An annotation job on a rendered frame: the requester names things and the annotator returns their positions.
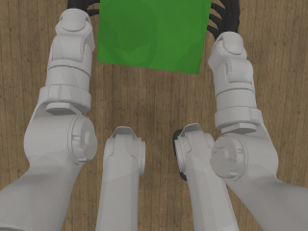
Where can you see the robot left hand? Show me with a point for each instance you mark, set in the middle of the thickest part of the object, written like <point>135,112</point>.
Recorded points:
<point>83,5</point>

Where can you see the robot right shin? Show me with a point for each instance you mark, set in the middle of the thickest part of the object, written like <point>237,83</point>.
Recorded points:
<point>195,127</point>

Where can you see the robot right forearm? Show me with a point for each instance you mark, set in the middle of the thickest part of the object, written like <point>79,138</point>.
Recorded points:
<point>234,88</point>

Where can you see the robot left forearm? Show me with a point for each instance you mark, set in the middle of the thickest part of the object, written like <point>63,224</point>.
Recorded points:
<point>67,84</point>

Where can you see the robot right upper arm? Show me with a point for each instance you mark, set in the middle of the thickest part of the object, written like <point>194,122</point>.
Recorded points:
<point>248,166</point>

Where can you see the carton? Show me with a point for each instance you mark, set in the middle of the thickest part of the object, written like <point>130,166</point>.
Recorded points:
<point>158,34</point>

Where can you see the robot left upper arm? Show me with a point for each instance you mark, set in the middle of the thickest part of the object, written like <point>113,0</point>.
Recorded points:
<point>56,147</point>

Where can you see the robot right hand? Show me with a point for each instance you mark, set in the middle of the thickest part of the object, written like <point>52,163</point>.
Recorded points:
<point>229,21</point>

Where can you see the robot left thigh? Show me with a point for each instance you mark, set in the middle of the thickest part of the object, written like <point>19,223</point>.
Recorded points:
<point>118,203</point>

